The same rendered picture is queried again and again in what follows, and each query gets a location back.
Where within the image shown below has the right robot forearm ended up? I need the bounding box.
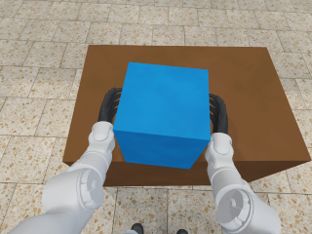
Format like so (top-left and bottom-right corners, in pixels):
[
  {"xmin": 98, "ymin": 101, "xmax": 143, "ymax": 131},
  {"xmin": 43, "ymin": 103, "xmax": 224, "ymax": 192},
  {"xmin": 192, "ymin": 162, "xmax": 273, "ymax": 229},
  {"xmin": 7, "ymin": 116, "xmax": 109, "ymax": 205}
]
[{"xmin": 205, "ymin": 133, "xmax": 258, "ymax": 207}]

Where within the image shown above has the left robot forearm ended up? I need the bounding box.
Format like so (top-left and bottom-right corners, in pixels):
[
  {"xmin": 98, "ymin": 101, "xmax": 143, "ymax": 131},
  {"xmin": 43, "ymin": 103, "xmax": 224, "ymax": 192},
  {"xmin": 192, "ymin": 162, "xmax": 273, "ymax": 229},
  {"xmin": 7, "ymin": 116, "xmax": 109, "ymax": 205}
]
[{"xmin": 42, "ymin": 121, "xmax": 115, "ymax": 211}]

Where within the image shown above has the robot left upper arm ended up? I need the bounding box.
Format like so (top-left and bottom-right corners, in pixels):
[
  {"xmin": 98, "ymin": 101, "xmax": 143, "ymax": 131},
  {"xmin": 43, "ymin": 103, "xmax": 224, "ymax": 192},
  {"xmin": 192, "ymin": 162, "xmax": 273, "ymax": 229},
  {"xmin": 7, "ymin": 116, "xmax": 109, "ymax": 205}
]
[{"xmin": 7, "ymin": 168, "xmax": 105, "ymax": 234}]

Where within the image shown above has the robot right hand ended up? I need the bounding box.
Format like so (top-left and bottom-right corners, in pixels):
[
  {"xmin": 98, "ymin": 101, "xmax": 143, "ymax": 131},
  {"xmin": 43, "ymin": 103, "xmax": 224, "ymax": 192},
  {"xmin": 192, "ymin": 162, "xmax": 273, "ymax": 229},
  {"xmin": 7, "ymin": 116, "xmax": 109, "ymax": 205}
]
[{"xmin": 209, "ymin": 94, "xmax": 228, "ymax": 135}]

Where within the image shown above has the robot left foot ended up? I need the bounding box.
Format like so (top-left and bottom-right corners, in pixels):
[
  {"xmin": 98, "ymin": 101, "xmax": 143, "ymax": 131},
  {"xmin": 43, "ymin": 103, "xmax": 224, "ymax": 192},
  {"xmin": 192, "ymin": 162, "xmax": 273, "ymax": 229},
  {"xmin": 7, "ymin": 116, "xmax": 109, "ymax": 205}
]
[{"xmin": 131, "ymin": 223, "xmax": 144, "ymax": 234}]

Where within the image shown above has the robot right upper arm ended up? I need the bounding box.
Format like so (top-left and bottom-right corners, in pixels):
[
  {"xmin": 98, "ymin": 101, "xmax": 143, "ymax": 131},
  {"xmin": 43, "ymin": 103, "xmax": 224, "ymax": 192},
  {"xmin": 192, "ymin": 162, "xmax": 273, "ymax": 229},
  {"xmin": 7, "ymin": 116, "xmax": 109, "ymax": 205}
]
[{"xmin": 215, "ymin": 188, "xmax": 281, "ymax": 234}]

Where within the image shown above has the pedestal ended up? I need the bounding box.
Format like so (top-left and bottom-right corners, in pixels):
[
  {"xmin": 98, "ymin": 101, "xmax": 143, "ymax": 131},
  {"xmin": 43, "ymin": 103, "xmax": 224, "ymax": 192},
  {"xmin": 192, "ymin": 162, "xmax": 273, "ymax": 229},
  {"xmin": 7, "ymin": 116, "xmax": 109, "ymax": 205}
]
[{"xmin": 62, "ymin": 44, "xmax": 312, "ymax": 187}]

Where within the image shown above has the robot left hand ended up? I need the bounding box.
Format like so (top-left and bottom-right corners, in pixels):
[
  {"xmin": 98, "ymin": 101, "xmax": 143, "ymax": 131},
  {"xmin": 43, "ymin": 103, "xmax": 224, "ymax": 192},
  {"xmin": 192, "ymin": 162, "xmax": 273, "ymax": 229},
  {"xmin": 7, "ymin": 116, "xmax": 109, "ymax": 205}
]
[{"xmin": 97, "ymin": 87, "xmax": 123, "ymax": 124}]

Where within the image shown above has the carton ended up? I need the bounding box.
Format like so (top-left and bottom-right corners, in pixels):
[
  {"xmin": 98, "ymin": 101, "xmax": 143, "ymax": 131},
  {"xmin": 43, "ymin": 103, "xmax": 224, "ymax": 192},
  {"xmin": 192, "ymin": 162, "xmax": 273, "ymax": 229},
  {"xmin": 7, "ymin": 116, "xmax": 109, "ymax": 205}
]
[{"xmin": 112, "ymin": 62, "xmax": 211, "ymax": 170}]

